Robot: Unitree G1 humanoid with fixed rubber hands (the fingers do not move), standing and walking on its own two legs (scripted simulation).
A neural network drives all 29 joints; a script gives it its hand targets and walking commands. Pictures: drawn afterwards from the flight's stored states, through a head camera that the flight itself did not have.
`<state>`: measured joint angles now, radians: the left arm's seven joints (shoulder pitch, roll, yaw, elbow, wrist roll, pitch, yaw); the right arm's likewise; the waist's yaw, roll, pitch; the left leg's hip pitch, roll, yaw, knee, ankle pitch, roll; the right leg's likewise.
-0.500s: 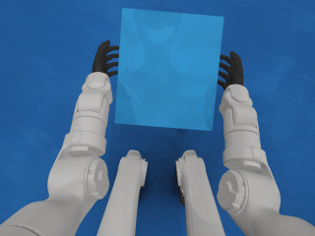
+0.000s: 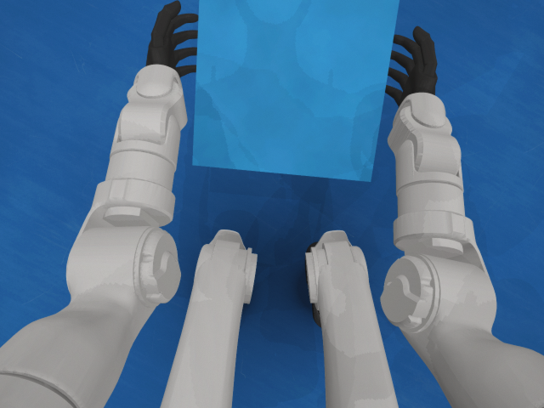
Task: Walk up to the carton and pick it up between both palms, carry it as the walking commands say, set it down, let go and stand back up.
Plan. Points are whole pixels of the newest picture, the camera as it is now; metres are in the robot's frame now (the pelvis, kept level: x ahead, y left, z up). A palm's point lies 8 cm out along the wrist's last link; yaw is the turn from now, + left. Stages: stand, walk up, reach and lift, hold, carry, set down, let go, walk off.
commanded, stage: set down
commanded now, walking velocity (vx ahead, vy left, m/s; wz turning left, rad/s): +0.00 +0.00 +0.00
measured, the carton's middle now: (289, 78) +0.54 -0.01 -0.19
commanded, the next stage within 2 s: none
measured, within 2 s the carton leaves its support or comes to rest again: rests again in 1.84 s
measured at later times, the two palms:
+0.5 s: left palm (183, 76) +0.54 +0.15 -0.19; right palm (390, 99) +0.51 -0.17 -0.19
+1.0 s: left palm (191, 82) +0.55 +0.16 -0.27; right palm (374, 103) +0.53 -0.17 -0.27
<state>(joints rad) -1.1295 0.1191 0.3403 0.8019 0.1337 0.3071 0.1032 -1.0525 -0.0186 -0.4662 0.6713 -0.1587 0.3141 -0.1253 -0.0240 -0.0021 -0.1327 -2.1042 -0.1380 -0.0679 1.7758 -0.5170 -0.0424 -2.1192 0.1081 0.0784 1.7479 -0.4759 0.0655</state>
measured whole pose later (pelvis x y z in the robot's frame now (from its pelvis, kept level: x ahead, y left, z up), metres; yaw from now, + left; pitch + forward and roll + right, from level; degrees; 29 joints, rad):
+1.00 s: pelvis +0.00 +0.00 -0.10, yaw -1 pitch +41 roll -1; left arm -1.44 0.31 0.17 1.04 -0.04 0.21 0.10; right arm -1.34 -0.19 -0.35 0.89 0.00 0.22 -0.13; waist -0.02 -0.01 0.28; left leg -2.24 -0.12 -0.03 2.17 -0.63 -0.03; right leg -2.25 0.10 0.04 2.13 -0.59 0.07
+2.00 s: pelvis +0.01 +0.00 -0.13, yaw -1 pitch +35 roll -2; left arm -1.51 0.34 0.21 1.07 -0.02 0.17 0.02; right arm -1.45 -0.25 -0.33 1.01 0.03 0.18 -0.05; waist -0.02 -0.02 0.42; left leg -2.22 -0.07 -0.01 2.29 -0.68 0.01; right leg -2.23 0.06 0.01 2.25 -0.63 0.04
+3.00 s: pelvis +0.00 +0.00 -0.13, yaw -1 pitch +31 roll -2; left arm -1.57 0.41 0.09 1.21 -0.13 0.07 0.05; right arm -1.52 -0.30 -0.25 1.17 0.12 0.06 -0.10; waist -0.03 -0.02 0.52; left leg -2.20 -0.05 0.00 2.31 -0.65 0.01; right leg -2.20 0.04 -0.01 2.27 -0.61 0.04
